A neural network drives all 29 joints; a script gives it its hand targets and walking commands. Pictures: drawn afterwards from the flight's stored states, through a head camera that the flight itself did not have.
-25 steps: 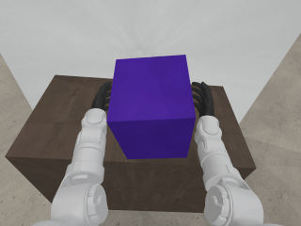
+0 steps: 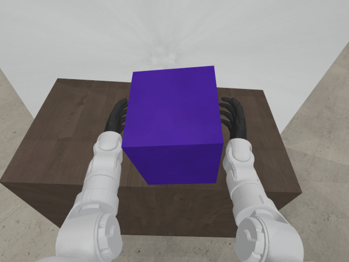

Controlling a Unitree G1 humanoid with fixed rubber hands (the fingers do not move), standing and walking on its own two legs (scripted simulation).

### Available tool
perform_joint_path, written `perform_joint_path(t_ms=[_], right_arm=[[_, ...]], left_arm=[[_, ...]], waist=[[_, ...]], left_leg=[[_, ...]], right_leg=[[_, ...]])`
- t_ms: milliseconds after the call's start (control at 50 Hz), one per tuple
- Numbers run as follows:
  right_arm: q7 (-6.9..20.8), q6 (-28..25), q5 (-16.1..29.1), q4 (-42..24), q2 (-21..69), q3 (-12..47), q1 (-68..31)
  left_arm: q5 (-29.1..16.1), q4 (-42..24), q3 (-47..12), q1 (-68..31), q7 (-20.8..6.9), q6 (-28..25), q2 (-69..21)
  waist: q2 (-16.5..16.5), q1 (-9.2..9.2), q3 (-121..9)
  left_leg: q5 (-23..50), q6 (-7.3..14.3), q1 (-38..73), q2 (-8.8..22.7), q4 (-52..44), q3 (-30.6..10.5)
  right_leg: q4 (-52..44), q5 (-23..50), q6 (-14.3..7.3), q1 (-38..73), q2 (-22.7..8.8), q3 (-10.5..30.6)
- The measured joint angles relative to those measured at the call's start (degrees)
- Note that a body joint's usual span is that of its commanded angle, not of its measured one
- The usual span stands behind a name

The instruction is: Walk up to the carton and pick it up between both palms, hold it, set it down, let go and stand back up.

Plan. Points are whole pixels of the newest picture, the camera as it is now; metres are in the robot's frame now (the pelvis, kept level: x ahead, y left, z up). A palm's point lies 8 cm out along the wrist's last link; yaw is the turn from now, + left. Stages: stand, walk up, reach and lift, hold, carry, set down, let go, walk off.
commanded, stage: set down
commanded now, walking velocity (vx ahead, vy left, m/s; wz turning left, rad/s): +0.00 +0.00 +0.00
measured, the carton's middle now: (177, 131) +0.43 +0.01 +0.02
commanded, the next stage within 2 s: none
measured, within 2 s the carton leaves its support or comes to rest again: rests again in 1.98 s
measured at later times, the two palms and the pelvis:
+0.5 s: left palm (119, 129) +0.40 +0.15 +0.05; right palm (238, 132) +0.39 -0.14 +0.08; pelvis +0.00 +0.00 +0.00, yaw -1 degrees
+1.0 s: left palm (122, 129) +0.42 +0.15 +0.03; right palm (233, 135) +0.41 -0.14 +0.05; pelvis +0.01 +0.00 +0.00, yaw -1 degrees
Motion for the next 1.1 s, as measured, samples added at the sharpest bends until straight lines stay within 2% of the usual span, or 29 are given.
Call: perform_joint_path(t_ms=[200,420,520,680,880,1100], right_arm=[[2.04,0.33,-5.36,1.99,0.46,-7.93,-3.42],[4.02,3.50,-8.99,-0.57,2.13,-12.58,-4.15],[3.53,2.76,-10.95,-2.31,2.93,-12.67,-3.55],[2.61,1.64,-12.14,-0.49,3.25,-14.08,-4.46],[2.83,-0.09,-14.94,1.92,3.11,-17.44,-5.33],[2.99,0.53,-16.39,0.95,3.17,-18.75,-5.94]], left_arm=[[1.59,6.22,2.82,-4.35,0.89,-2.35,0.03],[3.53,7.11,6.31,-5.14,0.40,-2.22,-1.08],[3.60,8.48,6.67,-5.54,0.26,-4.87,-0.69],[3.33,10.88,6.52,-6.73,0.19,-6.41,0.70],[3.69,13.71,6.56,-7.47,1.27,-8.42,1.10],[4.74,17.89,9.21,-10.30,1.59,-10.78,1.40]], waist=[[0.10,0.48,-1.67],[-0.42,0.57,-1.36],[0.10,0.29,-1.98],[0.71,0.53,-2.91],[0.41,0.30,-4.59],[0.87,-0.22,-5.84]], left_leg=[[0.96,0.45,-2.04,-0.23,-0.51,0.75],[1.32,0.44,-3.20,-0.13,-1.07,1.49],[0.58,0.60,-4.88,-0.21,0.09,1.27],[-0.26,0.67,-6.96,-0.43,1.19,1.10],[-0.60,0.46,-10.95,-0.07,2.34,1.05],[0.17,0.64,-14.31,-0.12,2.27,1.15]], right_leg=[[-0.09,1.04,0.17,-2.51,-0.23,0.70],[0.61,0.94,0.11,-4.53,-0.17,1.40],[1.78,0.17,0.35,-6.11,-0.32,1.18],[2.56,-0.59,0.57,-7.95,-0.62,1.01],[2.52,-0.36,0.33,-11.38,-0.31,0.92],[3.60,-0.15,0.35,-15.30,-0.41,0.94]])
